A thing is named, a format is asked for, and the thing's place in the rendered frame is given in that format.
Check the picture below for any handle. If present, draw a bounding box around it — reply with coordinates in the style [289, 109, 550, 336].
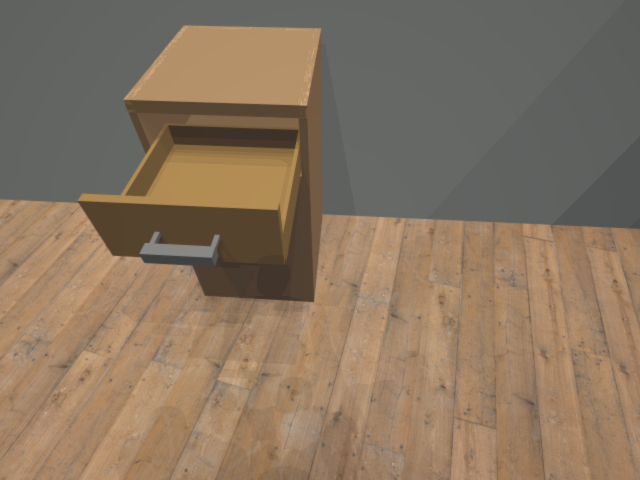
[139, 232, 221, 267]

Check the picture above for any cabinet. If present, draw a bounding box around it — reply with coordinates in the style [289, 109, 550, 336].
[123, 25, 322, 302]

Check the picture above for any drawer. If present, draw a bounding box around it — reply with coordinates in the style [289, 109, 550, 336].
[78, 123, 301, 265]

